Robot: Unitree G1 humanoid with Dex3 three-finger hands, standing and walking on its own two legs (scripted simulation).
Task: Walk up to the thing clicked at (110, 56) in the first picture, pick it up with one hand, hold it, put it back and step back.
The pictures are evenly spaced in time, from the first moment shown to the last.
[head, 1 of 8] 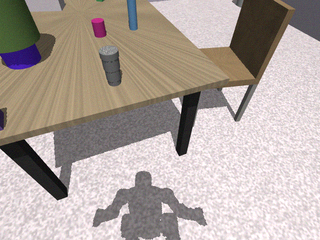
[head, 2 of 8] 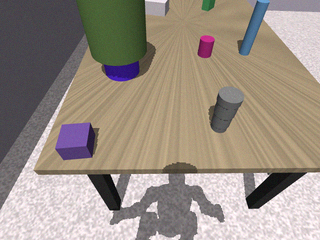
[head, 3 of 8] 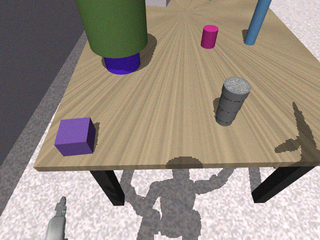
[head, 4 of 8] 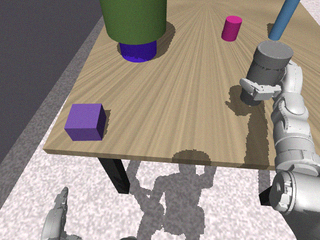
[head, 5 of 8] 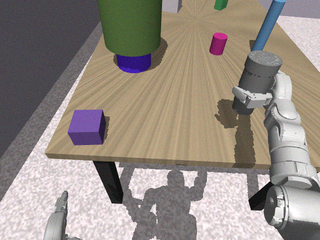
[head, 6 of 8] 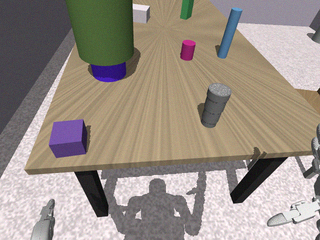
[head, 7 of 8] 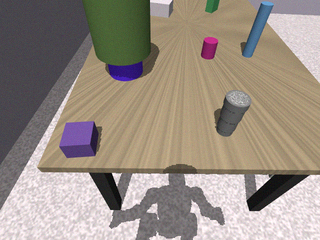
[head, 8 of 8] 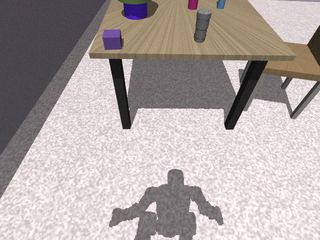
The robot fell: no
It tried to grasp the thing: yes
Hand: right
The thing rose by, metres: 0.23
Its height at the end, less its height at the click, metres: +0.00
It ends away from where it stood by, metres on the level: 0.01
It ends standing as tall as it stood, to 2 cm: yes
